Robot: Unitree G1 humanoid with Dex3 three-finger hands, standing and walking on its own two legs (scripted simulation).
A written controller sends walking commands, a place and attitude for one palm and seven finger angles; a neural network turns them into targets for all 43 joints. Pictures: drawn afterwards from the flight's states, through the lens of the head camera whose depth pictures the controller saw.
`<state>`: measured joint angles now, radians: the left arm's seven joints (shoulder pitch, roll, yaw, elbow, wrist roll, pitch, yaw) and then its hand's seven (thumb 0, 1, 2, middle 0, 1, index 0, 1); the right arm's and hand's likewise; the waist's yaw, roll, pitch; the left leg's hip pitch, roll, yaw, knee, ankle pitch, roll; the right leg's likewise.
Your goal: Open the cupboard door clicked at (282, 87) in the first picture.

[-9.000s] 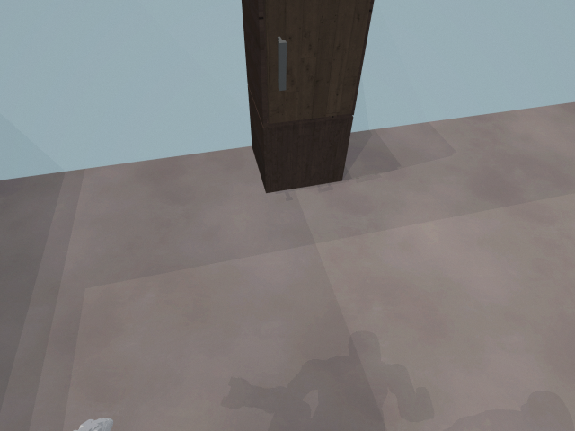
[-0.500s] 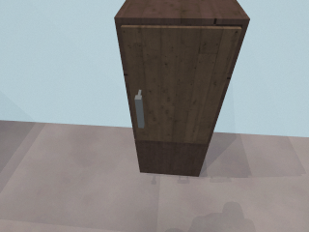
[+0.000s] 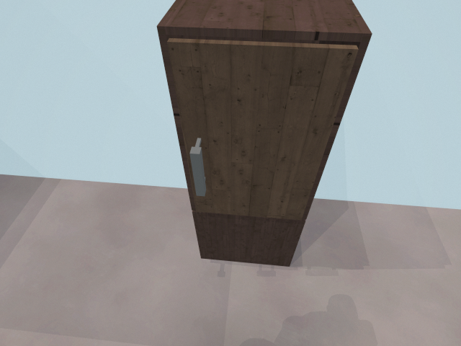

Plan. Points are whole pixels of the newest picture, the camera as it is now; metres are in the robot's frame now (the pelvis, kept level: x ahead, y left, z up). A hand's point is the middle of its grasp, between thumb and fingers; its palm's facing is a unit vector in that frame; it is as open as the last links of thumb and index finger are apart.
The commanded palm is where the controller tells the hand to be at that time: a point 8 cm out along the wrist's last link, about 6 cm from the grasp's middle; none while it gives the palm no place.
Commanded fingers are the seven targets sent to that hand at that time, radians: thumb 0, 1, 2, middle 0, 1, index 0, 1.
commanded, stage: look again from close up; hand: left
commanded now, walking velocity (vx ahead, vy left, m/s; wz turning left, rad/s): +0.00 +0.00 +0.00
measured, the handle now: (200, 167) +0.58 +0.12 -0.09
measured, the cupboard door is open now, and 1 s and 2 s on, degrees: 0 0 0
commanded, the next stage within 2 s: raise the hand with hooked fingers in 0.04 s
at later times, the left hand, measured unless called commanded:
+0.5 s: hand (144, 318) +0.19 +0.17 -0.06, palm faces -0.08 -1.00 -0.01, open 8.2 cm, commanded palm +0.14 +0.24 -0.07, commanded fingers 0.00 0.46 0.71 -0.23 -0.58 -0.23 -0.58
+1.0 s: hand (114, 311) +0.20 +0.23 -0.08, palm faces -0.05 -1.00 -0.05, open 11.2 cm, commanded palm +0.17 +0.29 -0.07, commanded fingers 0.00 -0.13 0.46 -0.27 -0.96 -0.27 -0.96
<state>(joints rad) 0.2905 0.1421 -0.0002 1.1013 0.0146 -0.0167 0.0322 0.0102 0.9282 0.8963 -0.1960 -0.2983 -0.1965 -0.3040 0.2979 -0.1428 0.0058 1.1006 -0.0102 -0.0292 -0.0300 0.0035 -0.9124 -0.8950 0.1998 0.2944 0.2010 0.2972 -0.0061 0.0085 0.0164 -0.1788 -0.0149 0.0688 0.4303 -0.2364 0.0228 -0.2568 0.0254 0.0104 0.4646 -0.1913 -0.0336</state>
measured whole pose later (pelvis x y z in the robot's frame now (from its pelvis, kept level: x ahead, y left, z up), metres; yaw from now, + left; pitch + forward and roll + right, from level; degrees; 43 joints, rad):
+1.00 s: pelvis -0.02 +0.01 -0.12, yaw +3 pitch +19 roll -3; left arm 0.32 0.30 0.25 0.07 -0.33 -0.38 -0.43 0.00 0.10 0.55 -0.25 -0.82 -0.25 -0.82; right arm 0.24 -0.21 0.02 0.55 0.03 -0.19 -0.03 0.02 -0.90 -0.89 0.21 0.30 0.21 0.30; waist -0.01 0.03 -0.15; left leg -1.05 -0.01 -0.01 1.30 -0.58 0.04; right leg -1.06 0.00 -0.08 1.23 -0.50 -0.03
